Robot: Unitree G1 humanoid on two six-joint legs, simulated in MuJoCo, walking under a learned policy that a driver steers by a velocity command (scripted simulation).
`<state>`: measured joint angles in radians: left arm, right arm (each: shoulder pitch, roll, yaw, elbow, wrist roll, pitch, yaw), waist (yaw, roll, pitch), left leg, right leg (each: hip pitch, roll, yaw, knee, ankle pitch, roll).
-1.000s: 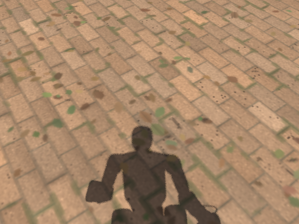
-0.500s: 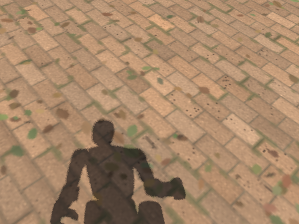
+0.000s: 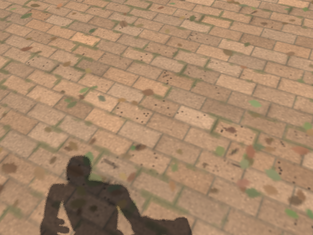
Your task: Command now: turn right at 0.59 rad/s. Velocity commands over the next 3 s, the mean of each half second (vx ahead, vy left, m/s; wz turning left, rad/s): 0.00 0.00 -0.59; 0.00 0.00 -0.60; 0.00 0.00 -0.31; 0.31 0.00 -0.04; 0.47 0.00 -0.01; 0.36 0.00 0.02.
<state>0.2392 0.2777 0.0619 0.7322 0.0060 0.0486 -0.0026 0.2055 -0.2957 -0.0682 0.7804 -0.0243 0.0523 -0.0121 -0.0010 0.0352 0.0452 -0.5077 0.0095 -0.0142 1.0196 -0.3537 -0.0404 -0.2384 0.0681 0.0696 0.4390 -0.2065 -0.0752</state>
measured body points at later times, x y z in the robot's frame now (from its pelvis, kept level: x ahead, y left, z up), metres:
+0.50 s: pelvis -0.01 +0.04 +0.00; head +0.03 +0.06 +0.45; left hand +0.17 +0.29 -0.13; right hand +0.05 -0.26 -0.09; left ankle +0.02 +0.13 -0.74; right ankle -0.07 -0.07 -0.66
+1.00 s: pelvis -0.04 +0.00 +0.00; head -0.02 -0.05 +0.45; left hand +0.22 +0.17 -0.09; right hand -0.11 -0.30 -0.13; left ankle +0.05 +0.13 -0.67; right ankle -0.07 -0.06 -0.74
